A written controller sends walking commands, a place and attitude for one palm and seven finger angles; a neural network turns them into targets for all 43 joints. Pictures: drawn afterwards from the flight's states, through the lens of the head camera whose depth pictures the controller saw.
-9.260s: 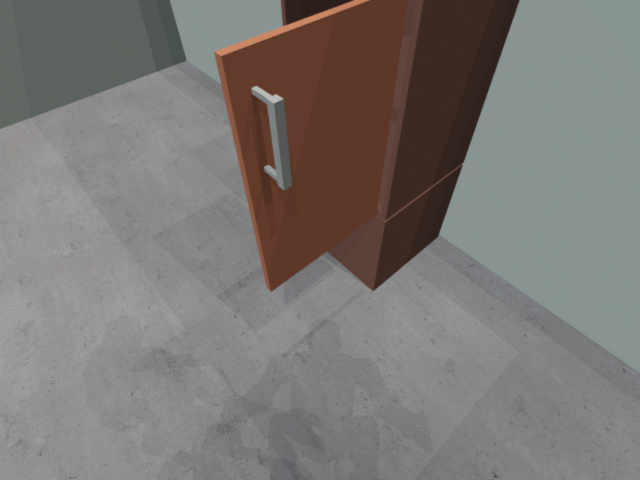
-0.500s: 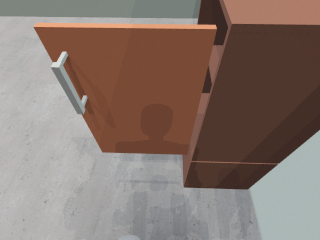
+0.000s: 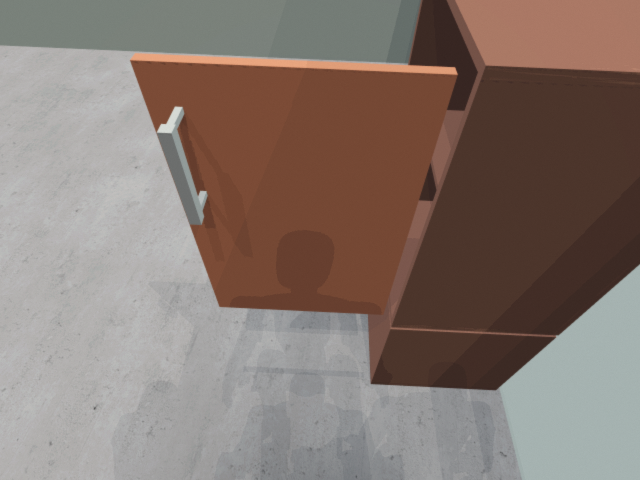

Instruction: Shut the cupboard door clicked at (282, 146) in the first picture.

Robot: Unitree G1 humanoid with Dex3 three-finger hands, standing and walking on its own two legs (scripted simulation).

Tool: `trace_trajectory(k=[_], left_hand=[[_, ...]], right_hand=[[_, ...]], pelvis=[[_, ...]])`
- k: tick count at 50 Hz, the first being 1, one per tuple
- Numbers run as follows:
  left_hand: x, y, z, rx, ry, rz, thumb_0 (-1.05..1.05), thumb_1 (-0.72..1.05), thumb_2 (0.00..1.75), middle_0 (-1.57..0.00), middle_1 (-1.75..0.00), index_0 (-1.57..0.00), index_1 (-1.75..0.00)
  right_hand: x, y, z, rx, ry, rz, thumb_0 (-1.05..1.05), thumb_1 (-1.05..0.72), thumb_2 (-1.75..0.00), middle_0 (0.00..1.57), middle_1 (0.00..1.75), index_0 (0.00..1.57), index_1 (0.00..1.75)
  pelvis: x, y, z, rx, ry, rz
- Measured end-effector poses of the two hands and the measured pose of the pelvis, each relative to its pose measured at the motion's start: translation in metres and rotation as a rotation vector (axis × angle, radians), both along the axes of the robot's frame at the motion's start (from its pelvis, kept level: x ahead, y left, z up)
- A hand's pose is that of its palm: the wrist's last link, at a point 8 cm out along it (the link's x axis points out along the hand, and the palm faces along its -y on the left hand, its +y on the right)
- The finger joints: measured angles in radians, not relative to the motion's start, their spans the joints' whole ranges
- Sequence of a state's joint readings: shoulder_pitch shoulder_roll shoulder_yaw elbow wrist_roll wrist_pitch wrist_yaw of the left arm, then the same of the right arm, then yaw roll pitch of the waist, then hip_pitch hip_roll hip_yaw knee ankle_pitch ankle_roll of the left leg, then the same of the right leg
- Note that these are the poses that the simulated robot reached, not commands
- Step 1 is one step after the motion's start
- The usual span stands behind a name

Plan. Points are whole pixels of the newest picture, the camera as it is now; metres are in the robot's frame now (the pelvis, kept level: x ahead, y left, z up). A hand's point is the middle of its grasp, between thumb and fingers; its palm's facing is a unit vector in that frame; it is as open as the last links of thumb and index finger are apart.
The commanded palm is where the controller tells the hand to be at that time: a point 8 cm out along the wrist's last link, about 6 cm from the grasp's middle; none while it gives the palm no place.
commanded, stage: come to a stop and stand still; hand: left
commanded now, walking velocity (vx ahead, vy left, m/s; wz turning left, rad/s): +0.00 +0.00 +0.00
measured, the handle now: (187, 170) +0.48 +0.23 +0.10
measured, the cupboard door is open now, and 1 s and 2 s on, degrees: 90 90 90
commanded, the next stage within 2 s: look again from close up in 0.22 s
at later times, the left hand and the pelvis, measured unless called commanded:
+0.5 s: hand out of the picture -0.01 +0.17 -0.18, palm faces -0.02 -0.98 -0.19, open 7.4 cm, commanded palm none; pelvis -0.02 +0.00 +0.00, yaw +0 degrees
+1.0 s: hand out of the picture -0.04 +0.19 -0.18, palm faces +0.00 -0.98 -0.17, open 7.4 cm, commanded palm none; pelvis -0.02 +0.02 +0.00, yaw +1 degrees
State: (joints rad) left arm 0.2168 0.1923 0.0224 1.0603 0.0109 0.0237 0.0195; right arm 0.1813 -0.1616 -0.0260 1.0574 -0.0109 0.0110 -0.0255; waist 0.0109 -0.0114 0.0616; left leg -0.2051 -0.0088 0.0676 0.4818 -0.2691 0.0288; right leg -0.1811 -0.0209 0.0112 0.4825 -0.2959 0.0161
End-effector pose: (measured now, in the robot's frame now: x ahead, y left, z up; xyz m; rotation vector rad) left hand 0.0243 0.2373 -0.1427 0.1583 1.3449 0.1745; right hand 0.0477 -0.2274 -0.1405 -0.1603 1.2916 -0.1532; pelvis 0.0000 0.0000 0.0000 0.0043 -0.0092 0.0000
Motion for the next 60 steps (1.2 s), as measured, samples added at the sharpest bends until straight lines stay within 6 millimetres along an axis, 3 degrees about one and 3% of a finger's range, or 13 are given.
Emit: trace_trajectory(k=[7,18,27,45,52,60], left_hand=[[-0.021,-0.011,0.003,-0.017,0.026,-0.007,0.0,0.91,0.9,-0.2,-0.3,-0.19,-0.3],[-0.038,-0.024,-0.001,-0.035,0.046,-0.021,0.0,0.91,0.9,-0.2,-0.3,-0.2,-0.3],[-0.042,-0.011,-0.002,-0.017,0.001,-0.05,0.0,0.91,0.9,-0.2,-0.3,-0.2,-0.3],[-0.061,0.005,-0.002,-0.028,0.022,-0.028,0.0,0.91,0.9,-0.2,-0.3,-0.19,-0.3],[-0.066,0.0,-0.007,-0.05,0.063,-0.017,0.0,0.91,0.9,-0.2,-0.3,-0.19,-0.3],[-0.061,-0.005,-0.013,-0.077,0.118,0.011,0.0,0.91,0.9,-0.2,-0.3,-0.19,-0.3]], right_hand=[[-0.03,-0.004,0.002,0.008,0.042,-0.015,0.0,-0.92,-0.89,0.2,0.3,0.2,0.3],[-0.078,0.001,0.001,0.019,0.145,-0.036,0.0,-0.91,-0.89,0.2,0.3,0.2,0.3],[-0.072,0.014,-0.006,0.038,0.041,-0.021,0.0,-0.91,-0.89,0.2,0.3,0.2,0.3],[-0.061,0.011,0.005,-0.003,0.03,0.021,0.0,-0.91,-0.89,0.2,0.3,0.2,0.3],[-0.056,0.012,0.004,-0.005,0.061,0.024,0.0,-0.91,-0.89,0.2,0.3,0.2,0.3],[-0.042,0.018,-0.001,0.001,0.093,0.011,0.0,-0.9,-0.89,0.2,0.3,0.2,0.3]], pelvis=[[-0.008,-0.003,0.005,-0.003,-0.006,-0.001],[-0.013,-0.004,0.004,-0.014,-0.004,-0.002],[-0.026,0.006,-0.002,-0.011,-0.031,0.004],[-0.029,0.016,0.001,-0.008,-0.01,0.011],[-0.019,0.017,0.0,-0.009,-0.008,0.01],[0.009,0.019,-0.005,-0.012,0.005,0.003]])
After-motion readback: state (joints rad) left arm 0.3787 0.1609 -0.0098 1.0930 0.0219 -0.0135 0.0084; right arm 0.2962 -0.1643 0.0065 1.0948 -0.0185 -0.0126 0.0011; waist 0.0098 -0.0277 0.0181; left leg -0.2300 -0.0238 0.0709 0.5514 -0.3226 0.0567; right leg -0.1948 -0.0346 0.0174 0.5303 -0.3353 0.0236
